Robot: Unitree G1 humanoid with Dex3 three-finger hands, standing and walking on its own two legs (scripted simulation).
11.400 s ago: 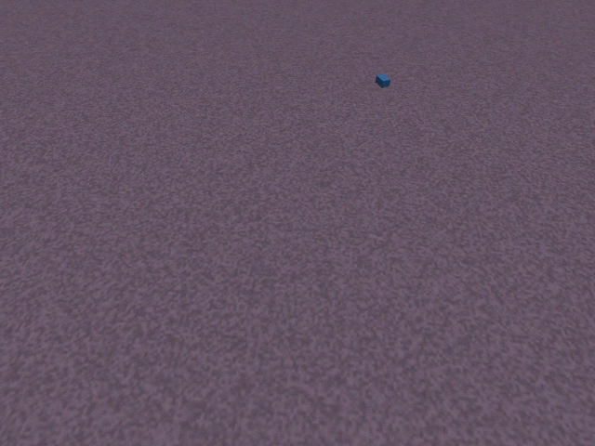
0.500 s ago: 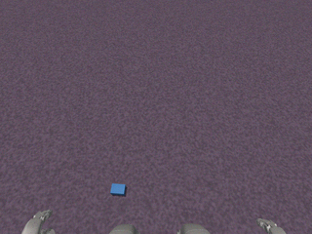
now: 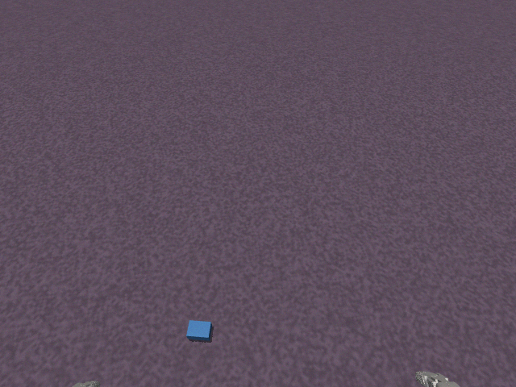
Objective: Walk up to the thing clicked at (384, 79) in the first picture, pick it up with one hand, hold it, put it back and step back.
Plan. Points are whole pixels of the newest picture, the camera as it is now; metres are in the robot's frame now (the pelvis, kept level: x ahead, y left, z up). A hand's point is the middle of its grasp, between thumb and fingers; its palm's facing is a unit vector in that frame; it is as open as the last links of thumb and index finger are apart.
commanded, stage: walk up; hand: left
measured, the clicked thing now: (199, 330) +0.40 +0.22 -0.76
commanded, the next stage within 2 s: stand in 0.70 s
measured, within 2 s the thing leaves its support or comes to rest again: neither
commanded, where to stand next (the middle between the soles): +0.05 +0.02 m, yaw +1 degrees
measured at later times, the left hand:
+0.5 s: hand out of the picture +0.08 +0.26 -0.15, palm faces -0.01 -0.93 -0.36, open 7.4 cm
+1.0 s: hand out of the picture +0.10 +0.24 -0.15, palm faces -0.04 -0.94 -0.33, open 7.4 cm
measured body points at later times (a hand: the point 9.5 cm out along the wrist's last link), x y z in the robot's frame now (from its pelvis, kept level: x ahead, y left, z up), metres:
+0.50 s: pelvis +0.00 +0.00 +0.01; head +0.01 -0.01 +0.45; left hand +0.08 +0.30 -0.12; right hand +0.07 -0.31 -0.13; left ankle +0.02 +0.11 -0.74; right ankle +0.01 -0.14 -0.74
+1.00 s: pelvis +0.02 -0.01 +0.01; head +0.03 -0.01 +0.46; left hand +0.10 +0.28 -0.13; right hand +0.09 -0.32 -0.13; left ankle +0.02 +0.11 -0.74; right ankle +0.01 -0.14 -0.74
